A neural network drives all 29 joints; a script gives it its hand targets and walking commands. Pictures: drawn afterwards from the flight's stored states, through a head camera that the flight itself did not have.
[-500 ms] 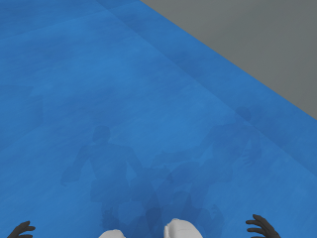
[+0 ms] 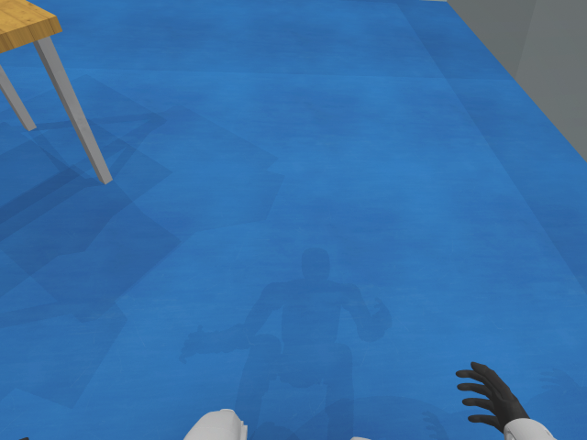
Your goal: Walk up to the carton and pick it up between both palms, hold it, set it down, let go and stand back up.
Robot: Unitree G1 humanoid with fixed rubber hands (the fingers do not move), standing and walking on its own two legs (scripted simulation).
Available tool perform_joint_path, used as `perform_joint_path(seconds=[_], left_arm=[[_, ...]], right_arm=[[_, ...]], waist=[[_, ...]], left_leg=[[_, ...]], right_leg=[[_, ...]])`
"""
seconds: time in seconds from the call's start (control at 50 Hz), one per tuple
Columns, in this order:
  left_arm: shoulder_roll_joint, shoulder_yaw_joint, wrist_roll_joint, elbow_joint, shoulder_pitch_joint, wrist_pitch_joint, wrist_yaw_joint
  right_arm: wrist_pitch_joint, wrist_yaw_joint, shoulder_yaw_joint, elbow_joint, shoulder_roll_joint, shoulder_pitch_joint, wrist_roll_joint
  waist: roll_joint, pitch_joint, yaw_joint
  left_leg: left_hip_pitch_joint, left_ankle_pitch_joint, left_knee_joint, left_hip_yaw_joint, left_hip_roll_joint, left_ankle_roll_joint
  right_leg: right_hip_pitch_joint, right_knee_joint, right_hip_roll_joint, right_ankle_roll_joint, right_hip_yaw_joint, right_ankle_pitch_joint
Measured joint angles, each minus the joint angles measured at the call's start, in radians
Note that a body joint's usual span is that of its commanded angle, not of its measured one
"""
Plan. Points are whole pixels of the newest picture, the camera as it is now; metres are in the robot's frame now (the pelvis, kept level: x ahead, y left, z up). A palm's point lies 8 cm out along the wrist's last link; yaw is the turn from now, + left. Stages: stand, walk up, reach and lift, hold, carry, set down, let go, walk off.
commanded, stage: walk up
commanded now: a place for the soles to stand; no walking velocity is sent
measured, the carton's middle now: out of the picture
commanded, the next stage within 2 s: none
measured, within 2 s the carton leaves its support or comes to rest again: neither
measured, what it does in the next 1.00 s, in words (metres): walks ahead, turning left: right foot, then left foot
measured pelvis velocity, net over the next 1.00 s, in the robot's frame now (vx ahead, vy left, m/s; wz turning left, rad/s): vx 0.29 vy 0.24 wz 0.82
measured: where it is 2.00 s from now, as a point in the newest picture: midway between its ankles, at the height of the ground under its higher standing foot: (88, 325)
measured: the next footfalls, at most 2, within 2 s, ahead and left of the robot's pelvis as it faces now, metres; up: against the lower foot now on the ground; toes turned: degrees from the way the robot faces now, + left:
right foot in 0.14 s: +0.16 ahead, -0.10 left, +0.00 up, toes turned +4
left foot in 0.42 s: +0.20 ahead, +0.26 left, +0.00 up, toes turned +29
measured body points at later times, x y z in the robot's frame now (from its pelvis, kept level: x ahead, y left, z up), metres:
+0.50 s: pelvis +0.14 +0.12 -0.01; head +0.14 +0.14 +0.44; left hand +0.01 +0.45 -0.10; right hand +0.41 -0.10 -0.08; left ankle +0.16 +0.24 -0.71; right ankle +0.13 -0.09 -0.68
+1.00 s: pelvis +0.29 +0.24 +0.01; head +0.31 +0.24 +0.45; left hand +0.10 +0.51 -0.07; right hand +0.58 +0.09 -0.10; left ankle +0.26 +0.39 -0.68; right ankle +0.38 +0.12 -0.71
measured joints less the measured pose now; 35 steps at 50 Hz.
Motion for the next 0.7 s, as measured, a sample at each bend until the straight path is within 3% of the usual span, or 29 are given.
perform_joint_path(seconds=[0.06, 0.14, 0.16, 0.2, 0.26, 0.3, 0.38, 0.42, 0.44, 0.46, 0.48, 0.52, 0.56, 0.6, 0.7], left_arm=[[-0.014, -0.028, -0.013, -0.025, -0.036, -0.033, -0.010], [-0.049, -0.065, -0.010, -0.066, -0.026, -0.060, 0.001], [-0.058, -0.073, 0.000, -0.071, -0.016, -0.062, 0.004], [-0.068, -0.091, 0.034, -0.077, 0.003, -0.059, 0.015], [-0.076, -0.090, 0.050, -0.081, 0.008, -0.062, 0.030], [-0.081, -0.076, 0.052, -0.087, 0.021, -0.068, 0.033], [-0.048, -0.055, 0.047, -0.095, 0.056, -0.068, 0.025], [-0.023, -0.046, 0.040, -0.100, 0.074, -0.058, 0.020], [-0.012, -0.040, 0.037, -0.099, 0.084, -0.050, 0.015], [-0.004, -0.031, 0.033, -0.093, 0.089, -0.038, 0.011], [-0.003, -0.025, 0.024, -0.082, 0.085, -0.021, 0.003], [-0.003, -0.025, 0.003, -0.064, 0.054, 0.016, -0.012], [-0.005, -0.032, -0.007, -0.063, 0.023, 0.013, -0.025], [-0.015, -0.047, -0.009, -0.075, 0.004, -0.005, -0.029], [-0.054, -0.079, -0.012, -0.109, 0.010, -0.020, -0.026]], right_arm=[[0.011, -0.025, 0.007, -0.010, 0.002, 0.015, -0.003], [0.036, -0.016, -0.002, -0.008, -0.019, 0.039, -0.004], [0.041, -0.014, -0.004, -0.002, -0.025, 0.051, -0.002], [0.050, -0.015, -0.009, 0.023, -0.024, 0.077, -0.005], [0.052, -0.008, -0.005, 0.037, -0.025, 0.112, -0.021], [0.045, 0.005, -0.004, 0.038, -0.033, 0.121, -0.021], [0.022, 0.030, -0.006, 0.031, -0.035, 0.115, 0.001], [0.005, 0.032, -0.006, 0.023, -0.039, 0.107, 0.005], [-0.003, 0.026, -0.008, 0.020, -0.040, 0.100, 0.006], [-0.011, 0.016, -0.009, 0.016, -0.039, 0.090, 0.007], [-0.019, 0.002, -0.009, 0.007, -0.040, 0.082, 0.009], [-0.027, -0.028, -0.009, -0.007, -0.031, 0.083, 0.020], [-0.024, -0.057, 0.005, -0.007, -0.017, 0.093, 0.028], [-0.021, -0.073, 0.017, 0.003, -0.008, 0.104, 0.026], [-0.025, -0.077, 0.023, 0.017, 0.002, 0.142, 0.012]], waist=[[-0.012, 0.029, -0.024], [0.011, 0.025, -0.050], [0.029, 0.012, -0.056], [0.056, -0.026, -0.048], [0.075, -0.039, -0.027], [0.093, -0.035, -0.015], [0.088, -0.021, -0.004], [0.071, -0.015, 0.001], [0.051, -0.010, 0.006], [0.025, -0.002, 0.010], [0.014, 0.004, 0.008], [0.007, 0.010, -0.004], [-0.014, 0.021, -0.003], [-0.029, 0.026, -0.012], [-0.033, 0.002, -0.051]], left_leg=[[0.045, 0.023, -0.060, -0.035, -0.061, 0.019], [0.071, 0.003, -0.056, -0.083, -0.114, 0.028], [0.067, -0.024, -0.027, -0.103, -0.119, 0.029], [0.022, -0.127, 0.094, -0.114, -0.117, 0.006], [-0.059, -0.144, 0.292, -0.090, -0.079, -0.046], [-0.086, -0.105, 0.297, -0.067, -0.015, -0.060], [-0.080, -0.066, 0.093, -0.010, 0.088, -0.040], [-0.046, 0.006, -0.023, 0.004, 0.094, -0.016], [-0.039, 0.065, -0.019, 0.017, 0.072, -0.010], [-0.038, 0.057, 0.015, 0.034, 0.042, -0.003], [-0.042, 0.024, 0.052, 0.040, 0.020, 0.006], [-0.040, -0.027, 0.082, 0.025, -0.016, 0.024], [-0.006, -0.032, 0.054, 0.020, -0.049, 0.032], [0.030, -0.030, 0.019, 0.007, -0.079, 0.037], [0.115, -0.061, -0.032, -0.033, -0.126, 0.042]], right_leg=[[-0.095, -0.035, 0.063, -0.020, 0.043, 0.052], [-0.121, -0.325, 0.116, -0.060, 0.049, 0.234], [-0.105, -0.353, 0.122, -0.063, 0.042, 0.345], [-0.083, -0.356, 0.111, -0.028, 0.005, 0.351], [-0.008, -0.393, 0.076, -0.001, -0.063, 0.297], [0.054, -0.439, 0.063, 0.016, -0.107, 0.292], [0.158, -0.476, 0.013, 0.063, -0.188, 0.260], [0.183, -0.427, -0.032, 0.086, -0.213, 0.207], [0.184, -0.378, -0.070, 0.082, -0.213, 0.168], [0.166, -0.299, -0.112, 0.053, -0.188, 0.137], [0.124, -0.189, -0.117, 0.030, -0.128, 0.102], [0.024, 0.017, -0.057, -0.002, -0.002, 0.048], [-0.067, 0.127, -0.004, -0.025, 0.070, 0.080], [-0.137, 0.126, 0.031, -0.035, 0.093, 0.112], [-0.212, -0.100, 0.076, -0.048, 0.097, 0.175]])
